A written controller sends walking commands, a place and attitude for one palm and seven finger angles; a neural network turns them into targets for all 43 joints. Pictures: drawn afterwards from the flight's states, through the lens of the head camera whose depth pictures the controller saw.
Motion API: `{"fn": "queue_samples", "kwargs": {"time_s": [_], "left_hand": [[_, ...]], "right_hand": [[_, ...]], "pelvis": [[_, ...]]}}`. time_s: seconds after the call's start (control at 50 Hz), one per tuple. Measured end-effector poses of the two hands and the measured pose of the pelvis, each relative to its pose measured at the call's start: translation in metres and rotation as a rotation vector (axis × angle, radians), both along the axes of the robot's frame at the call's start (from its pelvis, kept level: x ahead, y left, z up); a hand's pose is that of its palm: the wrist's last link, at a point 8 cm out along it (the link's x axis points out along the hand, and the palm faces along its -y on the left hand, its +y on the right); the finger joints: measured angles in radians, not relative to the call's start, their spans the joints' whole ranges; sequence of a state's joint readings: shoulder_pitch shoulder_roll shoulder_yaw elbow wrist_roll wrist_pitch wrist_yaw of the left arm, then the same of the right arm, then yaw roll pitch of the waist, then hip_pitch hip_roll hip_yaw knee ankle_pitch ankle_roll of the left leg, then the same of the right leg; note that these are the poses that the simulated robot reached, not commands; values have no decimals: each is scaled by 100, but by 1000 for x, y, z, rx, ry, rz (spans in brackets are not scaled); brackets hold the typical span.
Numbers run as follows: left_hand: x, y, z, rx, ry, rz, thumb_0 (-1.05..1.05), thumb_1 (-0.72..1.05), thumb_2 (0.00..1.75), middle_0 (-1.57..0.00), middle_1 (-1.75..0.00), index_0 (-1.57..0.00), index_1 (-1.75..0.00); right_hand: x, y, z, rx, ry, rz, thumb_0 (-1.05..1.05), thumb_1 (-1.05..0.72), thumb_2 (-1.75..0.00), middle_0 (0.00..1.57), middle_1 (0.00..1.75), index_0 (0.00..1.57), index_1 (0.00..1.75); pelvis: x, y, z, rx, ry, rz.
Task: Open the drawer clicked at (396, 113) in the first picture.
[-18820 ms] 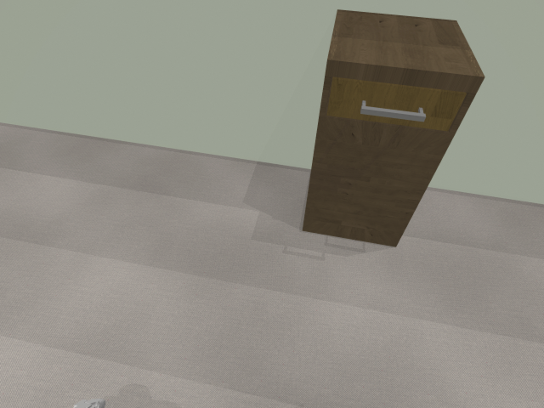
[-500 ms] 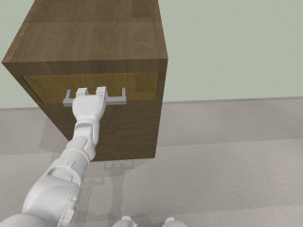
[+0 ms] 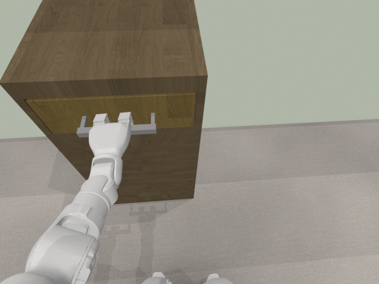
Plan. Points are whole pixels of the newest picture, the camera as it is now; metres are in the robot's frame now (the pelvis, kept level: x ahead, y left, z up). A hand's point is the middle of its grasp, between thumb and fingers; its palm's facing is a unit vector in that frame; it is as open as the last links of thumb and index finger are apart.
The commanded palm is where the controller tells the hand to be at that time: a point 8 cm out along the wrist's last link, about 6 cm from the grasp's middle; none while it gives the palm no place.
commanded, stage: pull the drawer open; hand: left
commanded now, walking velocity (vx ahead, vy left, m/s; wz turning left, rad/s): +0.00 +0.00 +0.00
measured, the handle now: (118, 124) +0.49 +0.17 -0.01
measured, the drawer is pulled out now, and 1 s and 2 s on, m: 0.00 0.07 0.29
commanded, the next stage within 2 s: none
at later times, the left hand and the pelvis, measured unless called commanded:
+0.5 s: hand (116, 158) +0.41 +0.17 -0.03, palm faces -0.02 -0.03 -1.00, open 5.5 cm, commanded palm +0.39 +0.16 +0.03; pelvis +0.01 +0.00 +0.00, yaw +2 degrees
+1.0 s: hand (115, 174) +0.37 +0.16 -0.03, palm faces -0.02 -0.07 -1.00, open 5.6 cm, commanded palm +0.31 +0.15 +0.03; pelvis +0.01 -0.01 +0.01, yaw -1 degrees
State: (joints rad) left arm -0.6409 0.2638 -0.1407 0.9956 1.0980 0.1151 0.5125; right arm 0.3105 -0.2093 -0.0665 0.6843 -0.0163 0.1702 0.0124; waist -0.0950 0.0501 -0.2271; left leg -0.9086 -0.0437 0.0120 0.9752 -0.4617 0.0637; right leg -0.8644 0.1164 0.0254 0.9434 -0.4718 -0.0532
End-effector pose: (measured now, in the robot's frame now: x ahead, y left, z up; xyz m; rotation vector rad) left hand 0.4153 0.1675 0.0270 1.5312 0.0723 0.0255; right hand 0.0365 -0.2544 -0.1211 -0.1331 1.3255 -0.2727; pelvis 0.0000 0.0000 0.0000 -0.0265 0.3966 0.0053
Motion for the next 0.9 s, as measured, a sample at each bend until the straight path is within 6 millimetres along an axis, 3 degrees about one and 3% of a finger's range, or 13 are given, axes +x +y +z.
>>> {"fn": "queue_samples", "kwargs": {"time_s": [0.14, 0.28, 0.38, 0.48, 0.6, 0.76, 0.9], "left_hand": [[-8, 0, 0, -11, 5, -2, 0, 78, 79, -30, -133, -35, -130], [-27, 0, -1, -23, -7, -2, 1, 78, 79, -29, -134, -35, -129], [-28, -1, -2, 3, -24, -6, 0, 77, 82, -31, -135, -36, -131], [-27, -2, -1, 15, -12, 5, 0, 76, 83, -33, -135, -38, -132], [-26, -2, 0, 12, 10, 12, 0, 75, 84, -33, -134, -39, -133], [-27, -1, 0, 7, 6, 3, 0, 76, 82, -33, -135, -39, -132], [-44, -2, 0, -15, 3, 3, 1, 78, 80, -29, -135, -37, -129]], "right_hand": [[18, 1, 5, 11, -28, 4, 1, -90, -90, 20, 30, 20, 30], [51, 4, 10, 25, -83, 40, 1, -90, -90, 20, 30, 20, 30], [72, 4, 7, 11, -108, 93, 0, -90, -90, 20, 30, 20, 30], [81, 7, 4, 16, -136, 110, 0, -90, -90, 20, 30, 20, 30], [69, 8, 2, 22, -140, 100, 0, -90, -90, 20, 30, 20, 30], [28, 0, -2, 17, -78, 49, 0, -90, -90, 20, 30, 20, 30], [6, -6, 3, 25, -39, 0, 1, -90, -90, 20, 30, 20, 30]], "pelvis": [[9, 1, 5, 3, -8, -11], [19, 1, 9, 3, -25, -6], [16, 0, 5, 1, -25, 22], [10, -2, 2, 3, -29, 30], [2, -5, 1, 7, -33, 29], [-6, -9, -1, 10, -30, 15], [-1, -8, 6, 14, -44, -12]]}}
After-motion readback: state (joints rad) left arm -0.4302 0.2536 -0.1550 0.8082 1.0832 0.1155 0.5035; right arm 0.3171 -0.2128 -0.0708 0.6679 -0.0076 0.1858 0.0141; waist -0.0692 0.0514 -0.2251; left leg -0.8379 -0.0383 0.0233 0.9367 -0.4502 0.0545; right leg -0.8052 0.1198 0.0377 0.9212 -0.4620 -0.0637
